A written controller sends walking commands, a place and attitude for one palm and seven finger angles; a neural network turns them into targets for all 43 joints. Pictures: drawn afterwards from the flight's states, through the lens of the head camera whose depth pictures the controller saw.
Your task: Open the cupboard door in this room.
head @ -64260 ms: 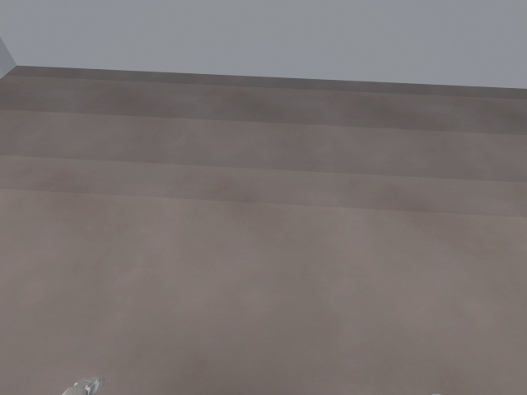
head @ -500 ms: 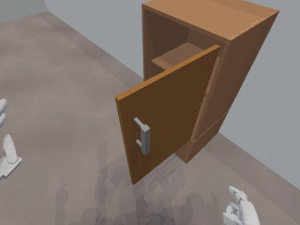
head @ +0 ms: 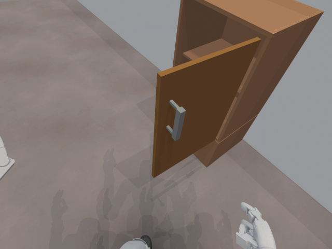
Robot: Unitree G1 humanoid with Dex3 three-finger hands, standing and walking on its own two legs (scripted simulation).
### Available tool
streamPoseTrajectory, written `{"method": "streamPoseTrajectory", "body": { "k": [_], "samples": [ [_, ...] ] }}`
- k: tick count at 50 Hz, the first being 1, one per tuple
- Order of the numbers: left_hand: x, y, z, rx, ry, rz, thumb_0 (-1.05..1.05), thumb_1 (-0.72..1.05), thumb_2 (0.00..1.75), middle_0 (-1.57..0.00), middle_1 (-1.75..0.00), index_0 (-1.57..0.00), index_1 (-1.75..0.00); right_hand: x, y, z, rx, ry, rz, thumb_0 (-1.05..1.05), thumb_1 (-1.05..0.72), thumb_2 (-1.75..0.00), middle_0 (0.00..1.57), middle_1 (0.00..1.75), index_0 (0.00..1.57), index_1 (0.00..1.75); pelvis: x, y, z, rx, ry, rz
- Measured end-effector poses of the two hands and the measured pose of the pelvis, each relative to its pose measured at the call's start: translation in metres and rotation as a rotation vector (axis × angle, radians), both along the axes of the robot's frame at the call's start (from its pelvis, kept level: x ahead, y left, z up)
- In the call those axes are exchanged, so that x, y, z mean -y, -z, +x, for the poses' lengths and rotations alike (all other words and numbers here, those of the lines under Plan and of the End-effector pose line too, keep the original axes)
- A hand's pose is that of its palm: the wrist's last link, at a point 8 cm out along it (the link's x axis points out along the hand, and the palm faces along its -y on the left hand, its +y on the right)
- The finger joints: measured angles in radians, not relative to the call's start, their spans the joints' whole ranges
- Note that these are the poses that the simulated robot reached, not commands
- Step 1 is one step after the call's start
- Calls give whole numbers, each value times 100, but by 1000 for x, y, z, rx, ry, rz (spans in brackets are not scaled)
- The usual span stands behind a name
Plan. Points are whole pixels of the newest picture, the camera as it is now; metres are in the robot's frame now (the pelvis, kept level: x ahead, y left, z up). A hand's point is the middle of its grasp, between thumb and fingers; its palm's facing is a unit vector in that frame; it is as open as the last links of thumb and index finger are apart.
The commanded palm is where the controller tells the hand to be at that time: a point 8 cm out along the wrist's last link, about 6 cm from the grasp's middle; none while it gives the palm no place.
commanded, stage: stop stepping back and stand still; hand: left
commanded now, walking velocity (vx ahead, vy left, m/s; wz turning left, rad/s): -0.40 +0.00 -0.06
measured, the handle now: (174, 120) +0.49 +0.02 -0.01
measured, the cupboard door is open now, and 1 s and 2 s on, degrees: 87 87 87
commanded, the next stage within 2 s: let the arm hang, fingers relaxed in 1.18 s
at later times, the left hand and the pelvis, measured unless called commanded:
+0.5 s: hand out of the picture +0.10 +0.25 +0.19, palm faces +0.39 -0.80 -0.45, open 7.4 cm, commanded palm +0.06 +0.29 +0.19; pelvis -0.10 +0.00 +0.00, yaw -6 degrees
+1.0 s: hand (4, 239) +0.10 +0.23 +0.18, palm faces +0.39 -0.78 -0.50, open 7.4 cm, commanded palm +0.05 +0.27 +0.19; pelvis -0.12 -0.02 +0.01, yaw -6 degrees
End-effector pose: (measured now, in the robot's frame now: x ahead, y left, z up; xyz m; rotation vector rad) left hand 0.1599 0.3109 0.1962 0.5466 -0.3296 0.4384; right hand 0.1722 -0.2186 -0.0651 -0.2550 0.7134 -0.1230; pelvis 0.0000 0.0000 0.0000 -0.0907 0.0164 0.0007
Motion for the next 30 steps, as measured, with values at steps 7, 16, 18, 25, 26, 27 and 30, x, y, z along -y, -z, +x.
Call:
{"method": "streamPoseTrajectory", "body": {
  "k": [7,16,18,25,26,27,30],
  "samples": [
    [29,4,-23,12,121,17,1,89,90,-21,-31,-21,-30,0,3,-34,53,-19,37,1,-90,-90,20,30,21,30,10,9,-50,-60,87,61],
    [34,6,-44,-12,194,14,1,89,90,-22,-31,-21,-31,32,15,-134,-8,177,-8,1,-90,-90,20,30,21,30,3,13,-77,55,83,47],
    [29,4,-52,-29,164,8,1,89,90,-22,-31,-21,-31,37,16,-154,-30,197,-13,1,-90,-90,20,30,21,30,4,9,-88,52,56,46],
    [21,-7,-101,-10,109,31,1,89,90,-22,-31,-21,-31,43,17,-205,-136,202,-35,1,-90,-90,20,30,20,30,-1,-1,-104,38,99,84],
    [19,-5,-101,7,97,21,1,89,90,-22,-31,-21,-31,43,18,-208,-137,201,-46,2,-90,-90,20,30,20,30,-3,0,-104,37,93,85],
    [15,-2,-99,23,86,9,1,89,90,-22,-31,-21,-31,44,21,-209,-131,198,-58,2,-90,-90,20,30,20,30,-7,3,-105,35,84,78],
    [8,10,-90,25,60,-31,1,89,90,-22,-31,-21,-30,40,29,-206,-107,208,-57,2,-90,-90,20,30,20,30,-13,10,-116,48,71,87]
  ]
}}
